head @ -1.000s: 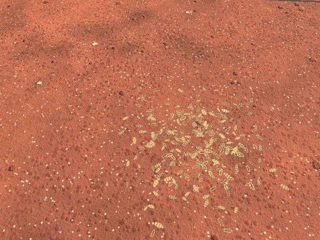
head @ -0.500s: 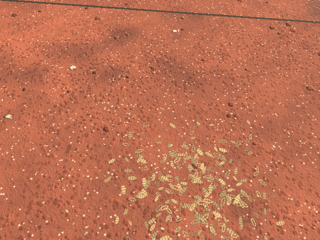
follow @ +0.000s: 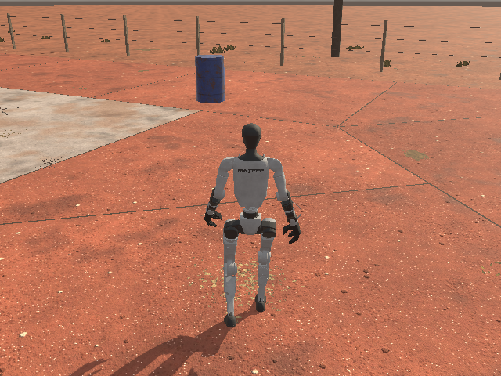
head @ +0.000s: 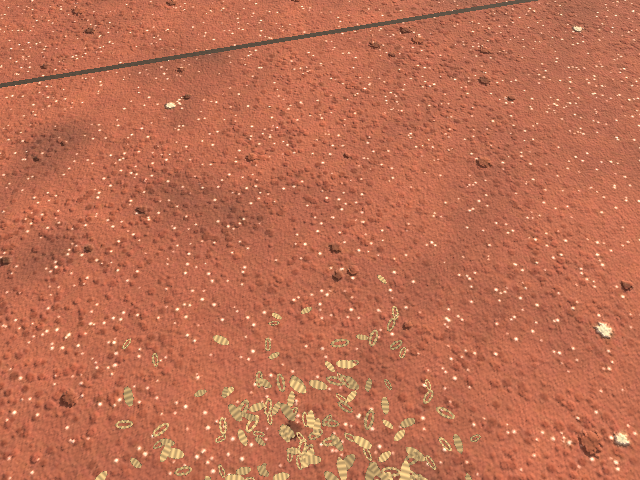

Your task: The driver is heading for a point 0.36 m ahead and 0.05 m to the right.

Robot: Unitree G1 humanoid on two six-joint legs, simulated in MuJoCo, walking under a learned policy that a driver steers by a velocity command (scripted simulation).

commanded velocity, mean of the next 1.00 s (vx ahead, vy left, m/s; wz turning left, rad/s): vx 0.23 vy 0.00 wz -0.27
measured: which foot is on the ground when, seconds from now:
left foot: up 0.00-0.38, down 0.40-1.00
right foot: down 0.00-0.42, up 0.44-0.70, down 0.72-1.00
